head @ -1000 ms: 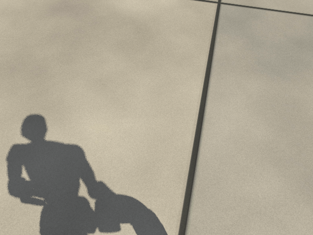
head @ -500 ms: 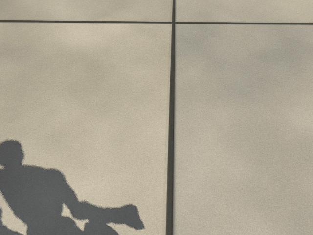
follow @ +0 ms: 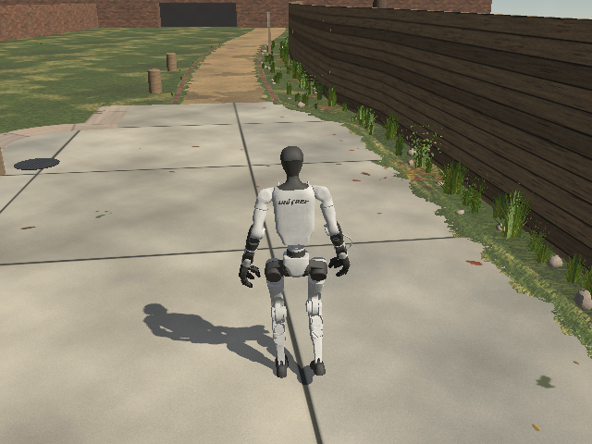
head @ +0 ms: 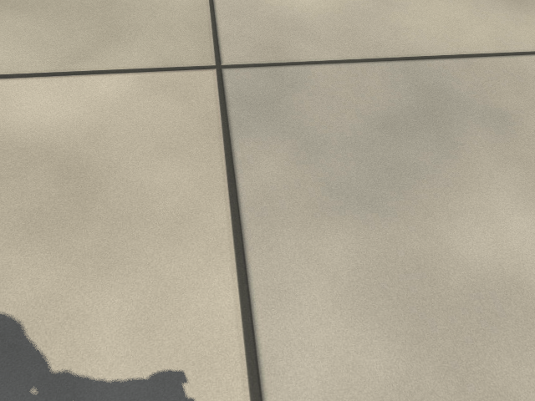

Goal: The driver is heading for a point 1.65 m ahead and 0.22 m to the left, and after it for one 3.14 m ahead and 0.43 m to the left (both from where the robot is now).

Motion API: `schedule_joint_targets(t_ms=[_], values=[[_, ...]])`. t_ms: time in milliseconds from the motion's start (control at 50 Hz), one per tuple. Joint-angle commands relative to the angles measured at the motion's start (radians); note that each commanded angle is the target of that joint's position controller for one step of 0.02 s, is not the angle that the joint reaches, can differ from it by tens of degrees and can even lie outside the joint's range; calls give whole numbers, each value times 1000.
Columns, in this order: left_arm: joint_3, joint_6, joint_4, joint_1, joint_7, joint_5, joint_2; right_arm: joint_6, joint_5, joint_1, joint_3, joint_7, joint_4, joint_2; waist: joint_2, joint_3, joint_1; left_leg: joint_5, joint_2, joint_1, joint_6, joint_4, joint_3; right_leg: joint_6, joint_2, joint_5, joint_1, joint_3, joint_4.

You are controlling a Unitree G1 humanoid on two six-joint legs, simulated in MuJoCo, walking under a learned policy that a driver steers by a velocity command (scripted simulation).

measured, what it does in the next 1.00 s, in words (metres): steps on the spot: right foot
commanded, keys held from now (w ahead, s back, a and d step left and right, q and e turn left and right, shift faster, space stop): no key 1.00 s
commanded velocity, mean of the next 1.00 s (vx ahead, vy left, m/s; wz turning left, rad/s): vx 0.06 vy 0.00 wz -0.03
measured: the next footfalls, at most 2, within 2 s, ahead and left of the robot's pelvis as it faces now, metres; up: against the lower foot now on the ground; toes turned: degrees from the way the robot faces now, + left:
right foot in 0.26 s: +0.15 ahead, -0.11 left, +0.00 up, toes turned +1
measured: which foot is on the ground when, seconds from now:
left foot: down 0.00-1.00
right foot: up 0.00-0.24, down 0.26-1.00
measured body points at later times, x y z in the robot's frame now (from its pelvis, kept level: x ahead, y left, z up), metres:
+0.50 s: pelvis +0.08 -0.02 +0.00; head +0.09 -0.03 +0.45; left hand +0.17 +0.22 -0.14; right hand +0.10 -0.26 -0.16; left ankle +0.04 +0.08 -0.74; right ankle +0.11 -0.11 -0.74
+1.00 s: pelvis +0.08 -0.03 +0.00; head +0.09 -0.03 +0.45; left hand +0.09 +0.20 -0.16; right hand +0.06 -0.25 -0.16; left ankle +0.04 +0.08 -0.74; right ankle +0.11 -0.11 -0.74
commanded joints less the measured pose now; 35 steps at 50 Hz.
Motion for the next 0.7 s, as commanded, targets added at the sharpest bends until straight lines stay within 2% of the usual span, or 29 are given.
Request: schedule_joint_targets(t_ms=[20, 60, 100, 180, 220, 240, 260, 280, 300, 320, 340, 380, 420, 460, 700], values=[[9, 18, -7, 128, -7, 3, 42, -22, 5, 55, -17, -1, -12, -103, 137, -144, 31, 852, 263, 140, 146, -103, -162, 26, -22, 47, -12, 13, -31], [-1, 25, -10, 90, -7, 4, 23, -16, 1, 45, -10, -4, 2, -100, 137, -137, 37, 846, 242, 119, 140, -108, -112, 38, -37, 89, -2, -13, -149], [-16, 29, -12, 33, -5, 3, 4, -6, 2, 48, -7, -6, 17, -101, 159, -134, 24, 810, 210, 91, 120, -105, -69, 41, -54, 148, 54, -55, -288], [-29, 29, -4, -38, 11, -6, 8, 13, 2, 106, -9, -8, 60, -112, 166, -135, -16, 685, 221, 103, 115, -78, -96, 32, -59, 198, 132, -86, -444], [-33, 22, 9, -43, 18, -5, 5, 25, 7, 93, -7, -14, 68, -107, 145, -110, -6, 529, 229, 81, 105, -54, -127, 14, -63, 222, 194, -90, -566], [-37, 15, 17, -39, 22, -1, 4, 31, 10, 86, -5, -18, 72, -102, 116, -94, 8, 399, 216, 49, 78, -36, -135, 3, -74, 311, 260, -74, -685], [-31, 7, 27, -27, 29, 5, 42, 32, 4, 108, -1, -21, 74, -89, 64, -103, 3, 237, 192, 8, 40, -17, -142, -8, -144, 433, 346, 6, -732], [-21, 1, 32, -6, 35, 8, 105, 33, -5, 176, 0, -21, 75, -71, -24, -125, -42, 12, 135, -35, 12, 19, -112, -37, -268, 674, 426, 115, -696], [-25, 9, 40, -56, 34, -16, 95, 48, 12, 270, 15, -25, 119, -10, -104, -131, -81, -180, 78, 14, 0, -24, -69, -119, -317, 689, 354, 148, -695], [-34, 11, 34, -93, 27, -20, 48, 64, 6, 242, 14, -34, 142, -36, -67, -81, -60, -167, 74, 78, -12, -57, -68, -110, -284, 549, 253, 143, -721], [-38, 11, 36, -112, 23, -18, 32, 72, 3, 192, 4, -35, 141, -62, -52, -33, -47, -119, 71, 85, -15, -62, -82, -78, -229, 448, 208, 111, -736], [-41, 11, 67, -86, 29, -17, 29, 79, 3, 155, -2, -31, 146, -76, -53, -22, -35, -40, 97, 107, -12, -66, -97, -49, -183, 402, 202, 77, -753], [-38, 9, 94, -66, 34, -23, 30, 77, 4, 163, 5, -32, 170, -48, -19, -34, -31, -14, 109, 110, -16, -76, -101, -44, -174, 431, 245, 65, -744], [-38, 8, 110, -65, 36, -23, 27, 75, 5, 158, 6, -38, 190, -45, 13, -43, -27, -1, 112, 118, -21, -82, -101, -48, -177, 471, 270, 63, -738], [-44, 16, 206, -35, 42, -21, 11, 89, 5, 149, 14, -50, 276, -24, 38, -20, -24, -8, 124, 141, -23, -87, -101, -44, -164, 418, 262, 55, -770]])
Keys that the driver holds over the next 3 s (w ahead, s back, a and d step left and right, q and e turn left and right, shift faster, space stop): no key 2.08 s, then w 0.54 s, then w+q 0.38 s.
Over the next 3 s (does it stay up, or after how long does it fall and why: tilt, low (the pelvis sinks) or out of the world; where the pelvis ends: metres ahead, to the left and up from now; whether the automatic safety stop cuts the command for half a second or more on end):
stays up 0.47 -0.04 -0.02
